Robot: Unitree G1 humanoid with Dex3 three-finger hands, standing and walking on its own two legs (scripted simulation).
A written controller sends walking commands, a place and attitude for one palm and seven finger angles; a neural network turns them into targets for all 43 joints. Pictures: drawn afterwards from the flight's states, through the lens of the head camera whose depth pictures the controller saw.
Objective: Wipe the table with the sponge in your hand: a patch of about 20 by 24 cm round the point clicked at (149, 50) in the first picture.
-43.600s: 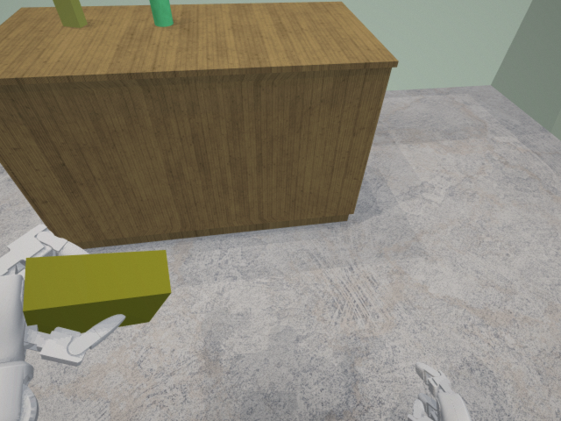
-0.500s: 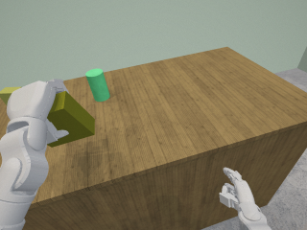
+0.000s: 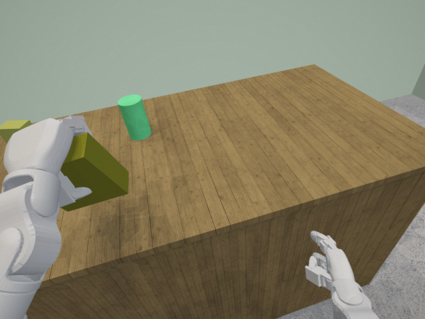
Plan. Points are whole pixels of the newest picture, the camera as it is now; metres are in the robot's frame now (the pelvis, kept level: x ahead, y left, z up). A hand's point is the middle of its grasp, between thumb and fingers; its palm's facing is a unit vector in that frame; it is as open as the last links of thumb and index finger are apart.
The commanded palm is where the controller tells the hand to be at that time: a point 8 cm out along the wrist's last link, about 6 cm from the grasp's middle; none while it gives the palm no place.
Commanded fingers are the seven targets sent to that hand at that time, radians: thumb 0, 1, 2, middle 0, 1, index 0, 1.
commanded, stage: bring the sponge back beside the body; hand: left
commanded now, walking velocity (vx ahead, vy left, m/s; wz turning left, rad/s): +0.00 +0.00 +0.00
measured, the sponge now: (84, 181) +0.26 +0.28 +0.18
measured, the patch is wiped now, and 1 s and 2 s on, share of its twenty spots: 0.90 0.90 0.90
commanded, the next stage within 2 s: step back with the hand held close in 1.32 s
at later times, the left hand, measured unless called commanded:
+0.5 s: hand (56, 180) +0.22 +0.29 +0.22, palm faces +0.31 -0.15 -0.94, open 9.4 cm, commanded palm +0.16 +0.29 +0.29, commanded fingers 0.00 0.10 1.30 -1.20 -1.60 -1.20 -1.60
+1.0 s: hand (41, 199) +0.19 +0.29 +0.21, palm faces +0.34 -0.17 -0.93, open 9.4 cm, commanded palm +0.13 +0.29 +0.28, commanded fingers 0.00 0.10 1.30 -1.20 -1.60 -1.20 -1.60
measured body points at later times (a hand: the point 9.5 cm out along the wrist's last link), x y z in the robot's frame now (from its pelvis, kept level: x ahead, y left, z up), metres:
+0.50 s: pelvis -0.01 +0.01 +0.00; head -0.05 -0.04 +0.44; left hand +0.20 +0.29 +0.27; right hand +0.28 -0.17 -0.04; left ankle +0.03 +0.12 -0.74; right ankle +0.03 -0.08 -0.74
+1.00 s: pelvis -0.01 +0.01 +0.00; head -0.06 -0.03 +0.44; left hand +0.16 +0.30 +0.26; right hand +0.27 -0.16 -0.04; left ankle +0.03 +0.12 -0.74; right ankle +0.03 -0.08 -0.74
